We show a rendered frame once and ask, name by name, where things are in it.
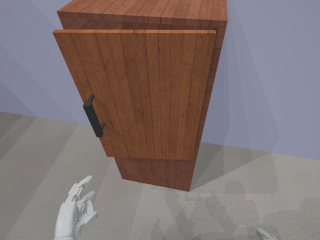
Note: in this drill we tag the robot left hand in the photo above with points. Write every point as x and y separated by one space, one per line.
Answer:
76 216

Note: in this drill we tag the handle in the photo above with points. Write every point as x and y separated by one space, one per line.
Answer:
93 119

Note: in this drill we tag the cupboard door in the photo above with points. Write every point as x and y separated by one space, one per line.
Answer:
148 86

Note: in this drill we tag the robot right hand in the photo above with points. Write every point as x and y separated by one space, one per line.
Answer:
264 235

